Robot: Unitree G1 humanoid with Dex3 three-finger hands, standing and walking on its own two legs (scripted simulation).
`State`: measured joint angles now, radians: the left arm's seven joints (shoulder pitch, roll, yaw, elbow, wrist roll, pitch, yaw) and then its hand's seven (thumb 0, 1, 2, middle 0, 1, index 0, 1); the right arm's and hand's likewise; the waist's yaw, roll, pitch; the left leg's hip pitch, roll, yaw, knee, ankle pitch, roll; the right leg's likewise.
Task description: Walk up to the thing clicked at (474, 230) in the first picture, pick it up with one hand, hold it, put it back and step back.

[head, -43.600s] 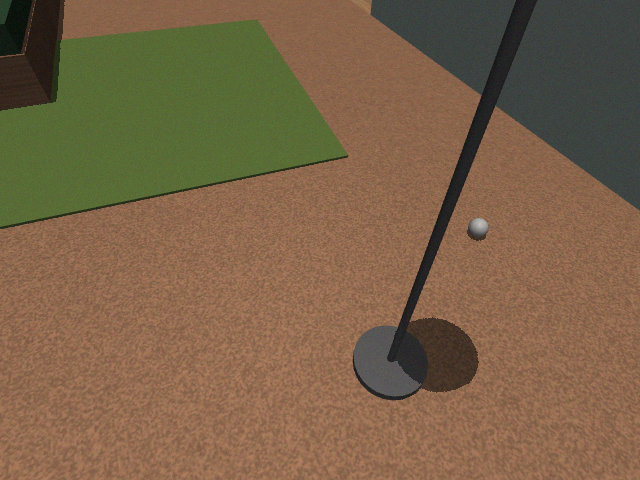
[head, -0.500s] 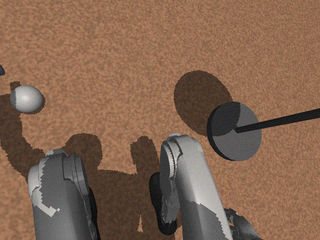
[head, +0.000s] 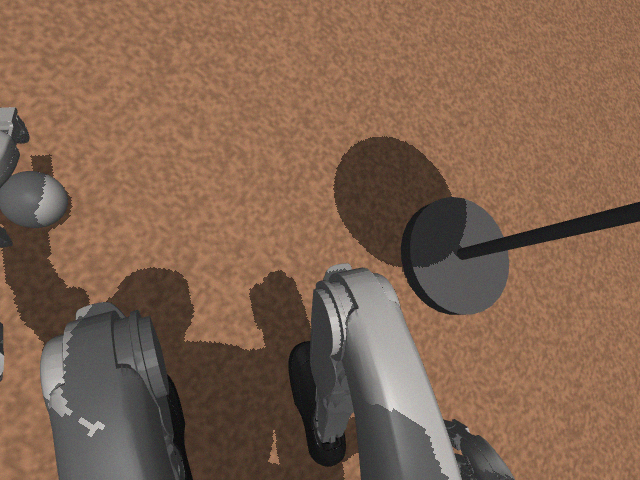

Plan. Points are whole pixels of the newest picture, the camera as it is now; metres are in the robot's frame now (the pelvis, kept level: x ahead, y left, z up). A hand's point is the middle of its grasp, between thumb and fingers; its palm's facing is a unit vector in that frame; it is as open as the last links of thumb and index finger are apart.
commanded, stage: approach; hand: left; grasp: from above
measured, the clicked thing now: (34, 199) +0.49 +0.30 -0.29
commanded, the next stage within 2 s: close in in 0.34 s
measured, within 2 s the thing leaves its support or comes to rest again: neither
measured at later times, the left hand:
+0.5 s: hand out of the picture +0.44 +0.32 -0.19, palm faces -0.56 -0.13 -0.82, open 14.1 cm
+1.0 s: hand (27, 198) +0.47 +0.30 -0.24, palm faces -0.42 -0.09 -0.90, open 14.1 cm
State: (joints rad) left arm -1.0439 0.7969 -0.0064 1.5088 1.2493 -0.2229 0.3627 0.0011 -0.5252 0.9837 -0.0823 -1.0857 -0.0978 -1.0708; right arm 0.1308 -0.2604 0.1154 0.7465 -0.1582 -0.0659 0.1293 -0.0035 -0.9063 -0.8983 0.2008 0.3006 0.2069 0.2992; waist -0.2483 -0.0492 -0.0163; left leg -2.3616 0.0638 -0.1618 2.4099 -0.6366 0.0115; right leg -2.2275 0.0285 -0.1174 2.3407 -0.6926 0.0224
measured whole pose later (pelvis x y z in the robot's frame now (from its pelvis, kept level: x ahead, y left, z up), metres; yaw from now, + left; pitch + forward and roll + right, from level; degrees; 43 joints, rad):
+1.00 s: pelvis +0.01 +0.00 -0.02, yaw -3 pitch +30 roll -11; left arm -1.07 0.87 0.11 1.69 1.30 -0.16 0.58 0.00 -0.51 0.99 -0.08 -1.01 -0.08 -1.00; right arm 0.09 -0.29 0.20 0.70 -0.23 -0.15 0.21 0.00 -0.90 -0.90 0.20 0.30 0.21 0.30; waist -0.33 -0.09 0.07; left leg -2.41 0.07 -0.21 2.51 -0.67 0.01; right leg -2.26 0.05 -0.15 2.41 -0.70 0.04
